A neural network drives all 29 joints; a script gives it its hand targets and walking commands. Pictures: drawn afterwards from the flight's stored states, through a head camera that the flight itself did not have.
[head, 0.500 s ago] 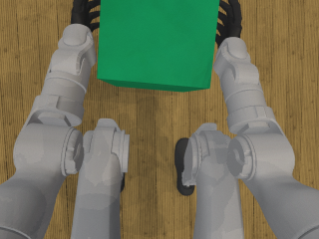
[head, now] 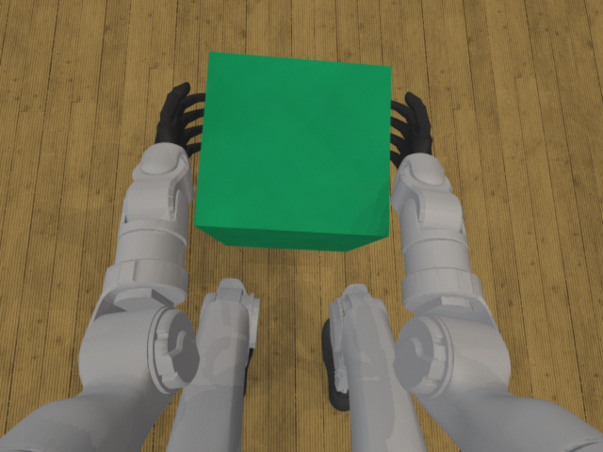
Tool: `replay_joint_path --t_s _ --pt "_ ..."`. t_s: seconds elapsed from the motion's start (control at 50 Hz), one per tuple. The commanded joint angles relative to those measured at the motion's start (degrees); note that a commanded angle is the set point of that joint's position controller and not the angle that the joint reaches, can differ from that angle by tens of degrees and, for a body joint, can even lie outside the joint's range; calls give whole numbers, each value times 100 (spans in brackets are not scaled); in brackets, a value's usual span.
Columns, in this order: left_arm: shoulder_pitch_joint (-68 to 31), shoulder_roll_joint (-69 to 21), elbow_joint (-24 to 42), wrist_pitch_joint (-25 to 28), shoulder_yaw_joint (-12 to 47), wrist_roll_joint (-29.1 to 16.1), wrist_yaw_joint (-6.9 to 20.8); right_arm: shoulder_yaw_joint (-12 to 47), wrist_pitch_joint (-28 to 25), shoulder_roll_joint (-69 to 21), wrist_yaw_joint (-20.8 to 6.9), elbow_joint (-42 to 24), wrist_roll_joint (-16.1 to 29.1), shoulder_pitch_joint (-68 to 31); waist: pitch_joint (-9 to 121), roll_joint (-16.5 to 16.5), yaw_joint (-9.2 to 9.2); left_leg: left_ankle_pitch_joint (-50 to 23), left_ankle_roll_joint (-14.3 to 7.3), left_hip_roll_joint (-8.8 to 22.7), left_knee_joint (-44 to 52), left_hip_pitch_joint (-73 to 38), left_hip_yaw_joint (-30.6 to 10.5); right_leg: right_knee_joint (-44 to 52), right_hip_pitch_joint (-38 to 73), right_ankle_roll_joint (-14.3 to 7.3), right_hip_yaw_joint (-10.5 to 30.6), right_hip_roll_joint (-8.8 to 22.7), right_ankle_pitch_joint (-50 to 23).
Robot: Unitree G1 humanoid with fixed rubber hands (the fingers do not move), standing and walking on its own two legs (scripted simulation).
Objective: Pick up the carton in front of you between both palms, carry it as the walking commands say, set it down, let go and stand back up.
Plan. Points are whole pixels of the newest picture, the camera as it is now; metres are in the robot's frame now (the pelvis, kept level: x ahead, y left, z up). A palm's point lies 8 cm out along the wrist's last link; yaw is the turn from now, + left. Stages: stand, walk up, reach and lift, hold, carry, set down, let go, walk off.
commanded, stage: reach and lift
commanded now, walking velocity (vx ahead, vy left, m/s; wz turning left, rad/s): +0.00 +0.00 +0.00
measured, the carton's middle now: (292, 173) +0.46 +0.02 -0.13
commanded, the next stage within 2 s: none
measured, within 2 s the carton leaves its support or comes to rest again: neither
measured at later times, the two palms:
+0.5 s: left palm (119, 117) +0.42 +0.16 +0.11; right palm (493, 129) +0.43 -0.14 +0.11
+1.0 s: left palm out of the picture +0.38 +0.16 +0.26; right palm out of the picture +0.39 -0.14 +0.26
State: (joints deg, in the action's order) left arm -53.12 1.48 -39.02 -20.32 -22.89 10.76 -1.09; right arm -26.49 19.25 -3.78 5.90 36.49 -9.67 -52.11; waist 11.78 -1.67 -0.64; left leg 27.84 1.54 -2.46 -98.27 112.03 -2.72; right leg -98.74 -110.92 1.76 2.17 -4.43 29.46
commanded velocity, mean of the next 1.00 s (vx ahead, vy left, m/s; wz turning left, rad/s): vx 0.00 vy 0.00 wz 0.00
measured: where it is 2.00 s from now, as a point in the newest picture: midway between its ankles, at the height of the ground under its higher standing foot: (287, 376)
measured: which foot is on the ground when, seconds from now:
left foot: down 0.00-1.00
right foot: down 0.00-1.00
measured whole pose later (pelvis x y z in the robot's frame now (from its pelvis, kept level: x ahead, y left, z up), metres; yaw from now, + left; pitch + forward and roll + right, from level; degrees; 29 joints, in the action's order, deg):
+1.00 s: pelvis +0.09 +0.00 +0.25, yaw +1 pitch +5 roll +0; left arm -15.7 -8.2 -24.4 -28.1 -15.7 12.3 -1.1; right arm -16.8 27.1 -9.0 2.2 25.0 -12.2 -16.4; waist 6.3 -0.5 -0.4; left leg 16.0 0.4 -1.4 -35.6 24.2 -3.4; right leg -36.0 -23.2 0.0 3.9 -2.0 17.3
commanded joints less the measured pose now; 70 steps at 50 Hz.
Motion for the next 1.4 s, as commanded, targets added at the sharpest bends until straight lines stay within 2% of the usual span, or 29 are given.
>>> replay_joint_path --t_s 0.0,0.12,0.38,0.66,0.88,1.02,1.16,1.26,1.38 --pt "-3388 -6208 205 31 3217 -993 1426 3544 17 -6186 -1517 86 955 -3522 5692 215 -126 -1202 -78 -673 1200 -3902 551 1297 3142 -17 -465 -659 -1060" --pt "-2775 -6391 313 1 3467 -1055 1375 3815 49 -6275 -1533 -18 1007 -2913 5254 196 -102 -1231 -54 -690 1740 -4514 437 1839 3654 -24 -372 -656 -1050" --pt "-1540 -6626 293 103 3472 -853 1275 3706 -45 -6326 -1597 139 724 -1563 3928 242 -23 -1315 -97 -635 3215 -6059 125 3280 5017 -136 -86 -548 -1123" --pt "-175 -6620 658 96 3721 -723 1281 3977 3 -6364 -1660 -138 564 -142 2767 175 -22 -2117 -190 -469 4931 -7980 -149 5034 7338 -190 268 -334 -2029" --pt "672 -6650 1204 -460 4016 -817 1383 4339 584 -6367 -1792 -666 657 736 1585 145 0 -2783 -205 -328 6302 -9605 -216 6452 9055 -200 355 -157 -2733" --pt "897 -6566 1757 -1040 4198 -883 1425 4432 1149 -6289 -1886 -1123 746 994 719 153 43 -2702 -163 -258 7093 -10392 -187 7266 9905 -195 327 -51 -2724" --pt "686 -6372 1460 -1363 3475 -542 1502 3704 1462 -6005 -2003 -812 380 736 -370 152 44 -1604 -227 -206 7509 -10410 -141 7674 9847 -255 282 22 -1608" --pt "186 -6525 1572 -1315 3527 -585 1557 3789 1403 -6127 -2079 -971 421 219 -27 156 47 -1605 -239 -188 7487 -10573 -117 7645 9998 -271 240 15 -1609" --pt "104 -6545 1654 -1319 3621 -604 1542 3878 1395 -6111 -2096 -1064 448 130 191 150 51 -1710 -202 -195 7513 -10752 -110 7662 10128 -260 210 -3 -1702"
